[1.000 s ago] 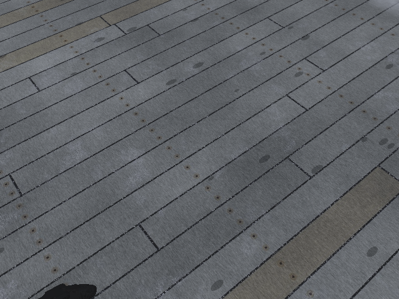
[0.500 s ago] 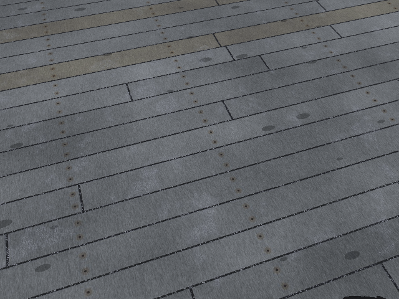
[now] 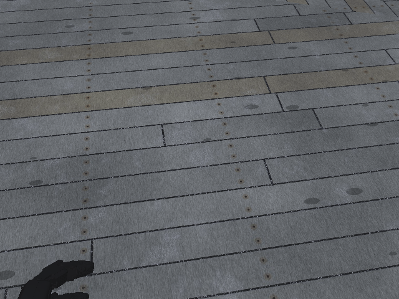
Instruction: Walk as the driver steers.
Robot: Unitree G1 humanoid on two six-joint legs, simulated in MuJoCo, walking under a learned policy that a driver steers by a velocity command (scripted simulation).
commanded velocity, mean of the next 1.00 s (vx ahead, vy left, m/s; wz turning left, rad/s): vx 0.08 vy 0.00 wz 0.12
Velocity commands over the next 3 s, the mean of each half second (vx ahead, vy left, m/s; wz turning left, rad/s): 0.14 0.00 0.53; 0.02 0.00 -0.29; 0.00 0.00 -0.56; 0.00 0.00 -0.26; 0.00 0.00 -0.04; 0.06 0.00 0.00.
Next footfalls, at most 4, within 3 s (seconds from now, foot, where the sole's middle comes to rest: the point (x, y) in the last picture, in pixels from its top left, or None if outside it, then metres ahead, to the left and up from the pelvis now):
0.44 left None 0.16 0.14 -0.76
0.90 right None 0.15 -0.09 -0.76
1.40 left None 0.22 0.13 -0.76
1.78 right None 0.12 -0.13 -0.76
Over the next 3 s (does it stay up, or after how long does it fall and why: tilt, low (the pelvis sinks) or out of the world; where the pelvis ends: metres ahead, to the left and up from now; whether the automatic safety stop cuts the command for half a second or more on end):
stays up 0.15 -0.01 0.01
